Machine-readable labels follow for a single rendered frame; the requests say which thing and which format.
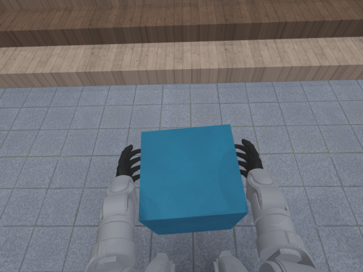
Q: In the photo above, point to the right robot hand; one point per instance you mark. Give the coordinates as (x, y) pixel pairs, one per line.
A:
(251, 157)

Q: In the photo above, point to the left robot hand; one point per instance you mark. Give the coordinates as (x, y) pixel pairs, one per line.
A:
(124, 166)

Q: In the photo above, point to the carton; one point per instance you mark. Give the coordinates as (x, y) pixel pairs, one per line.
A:
(190, 180)

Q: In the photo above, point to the right robot thigh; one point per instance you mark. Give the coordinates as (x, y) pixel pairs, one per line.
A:
(228, 264)

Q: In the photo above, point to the robot left shin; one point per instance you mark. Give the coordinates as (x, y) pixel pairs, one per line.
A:
(161, 255)

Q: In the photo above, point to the robot left forearm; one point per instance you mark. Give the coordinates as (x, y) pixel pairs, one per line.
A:
(115, 245)

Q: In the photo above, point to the robot right forearm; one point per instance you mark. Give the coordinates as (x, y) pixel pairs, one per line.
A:
(277, 237)

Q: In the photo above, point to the robot right upper arm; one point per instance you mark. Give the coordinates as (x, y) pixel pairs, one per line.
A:
(275, 265)

